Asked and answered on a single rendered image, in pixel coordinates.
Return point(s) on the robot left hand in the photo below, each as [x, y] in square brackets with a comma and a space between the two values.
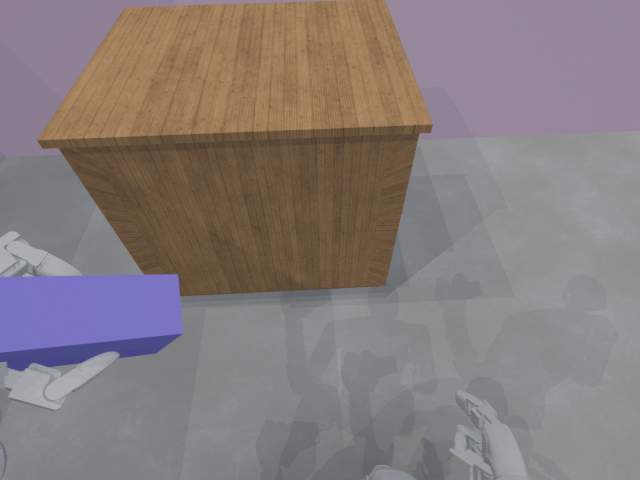
[39, 385]

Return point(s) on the table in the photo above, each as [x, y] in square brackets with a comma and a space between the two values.
[255, 147]

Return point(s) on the right robot shin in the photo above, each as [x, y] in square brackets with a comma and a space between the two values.
[380, 467]

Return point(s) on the sponge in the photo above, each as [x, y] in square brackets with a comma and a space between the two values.
[64, 320]

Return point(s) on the robot right hand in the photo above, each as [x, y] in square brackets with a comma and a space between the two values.
[491, 456]

